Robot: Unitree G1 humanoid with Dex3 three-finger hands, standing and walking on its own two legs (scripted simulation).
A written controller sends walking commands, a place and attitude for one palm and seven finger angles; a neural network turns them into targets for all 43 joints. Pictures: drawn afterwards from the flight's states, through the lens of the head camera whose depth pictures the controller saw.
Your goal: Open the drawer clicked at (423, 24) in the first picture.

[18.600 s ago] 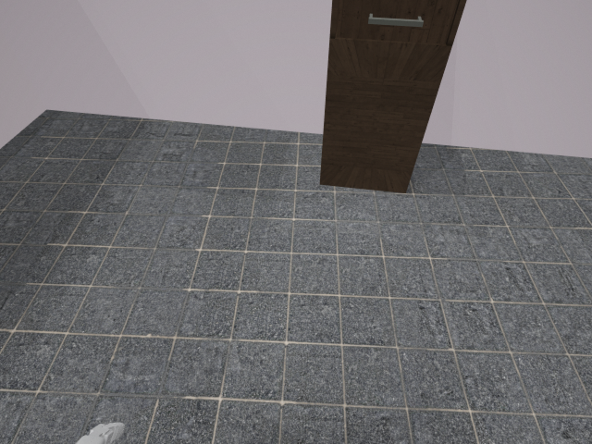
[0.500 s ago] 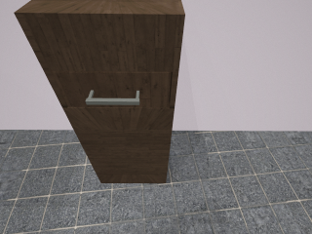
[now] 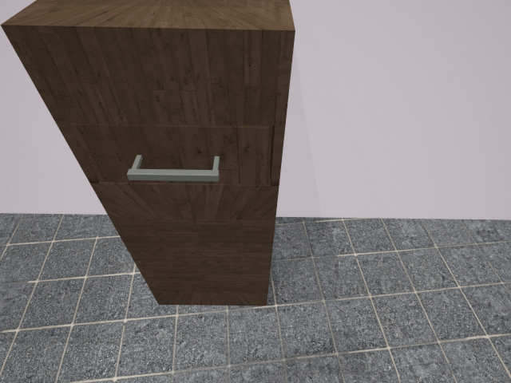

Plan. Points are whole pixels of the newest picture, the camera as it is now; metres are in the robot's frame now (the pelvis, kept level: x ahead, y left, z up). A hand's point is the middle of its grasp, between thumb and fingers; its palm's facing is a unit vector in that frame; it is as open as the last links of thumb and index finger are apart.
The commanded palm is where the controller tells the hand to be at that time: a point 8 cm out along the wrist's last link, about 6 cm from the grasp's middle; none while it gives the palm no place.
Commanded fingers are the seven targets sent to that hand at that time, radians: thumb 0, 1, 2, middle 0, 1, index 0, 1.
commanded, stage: raise the hand with hooked fingers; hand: left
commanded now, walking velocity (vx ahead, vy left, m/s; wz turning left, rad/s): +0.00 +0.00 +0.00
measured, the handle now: (175, 168) +0.50 +0.20 +0.03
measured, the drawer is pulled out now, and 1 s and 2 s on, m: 0.00 0.00 0.00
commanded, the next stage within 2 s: move the hooked fingers above the handle in 1.94 s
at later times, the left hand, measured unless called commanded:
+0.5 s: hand out of the picture +0.12 +0.19 -0.07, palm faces -0.13 -0.19 -0.97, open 8.8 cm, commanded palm +0.14 +0.22 +0.01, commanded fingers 0.00 0.34 0.66 -0.24 -0.66 -0.24 -0.66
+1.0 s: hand (131, 285) +0.24 +0.20 +0.04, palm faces +0.08 -0.13 -0.99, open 11.8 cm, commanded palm +0.22 +0.22 +0.11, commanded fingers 0.00 -0.24 0.41 -0.28 -1.03 -0.28 -1.03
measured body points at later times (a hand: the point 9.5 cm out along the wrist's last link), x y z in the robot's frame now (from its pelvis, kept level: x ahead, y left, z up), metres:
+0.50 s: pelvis -0.02 -0.03 -0.04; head +0.01 -0.05 +0.41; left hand +0.12 +0.19 -0.02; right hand +0.24 -0.26 -0.10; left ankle +0.02 +0.10 -0.74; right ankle -0.04 -0.08 -0.74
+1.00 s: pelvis -0.01 -0.01 -0.02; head +0.01 -0.05 +0.43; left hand +0.23 +0.21 +0.10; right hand +0.15 -0.27 -0.13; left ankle +0.02 +0.11 -0.74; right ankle -0.04 -0.08 -0.74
